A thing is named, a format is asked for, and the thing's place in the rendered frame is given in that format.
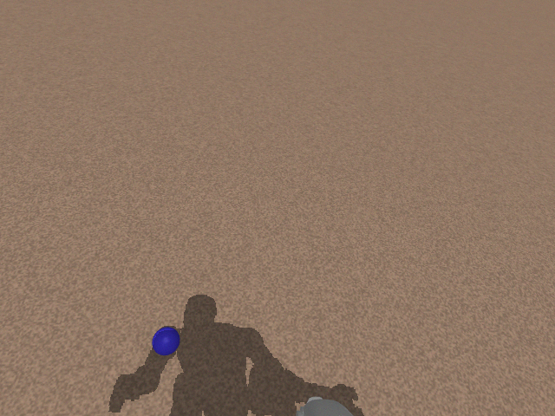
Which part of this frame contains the ball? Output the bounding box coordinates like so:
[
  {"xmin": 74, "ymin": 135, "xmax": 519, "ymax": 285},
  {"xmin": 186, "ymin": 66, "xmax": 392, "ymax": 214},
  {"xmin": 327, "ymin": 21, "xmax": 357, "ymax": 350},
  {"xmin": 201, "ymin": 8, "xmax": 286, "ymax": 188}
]
[{"xmin": 152, "ymin": 327, "xmax": 180, "ymax": 355}]

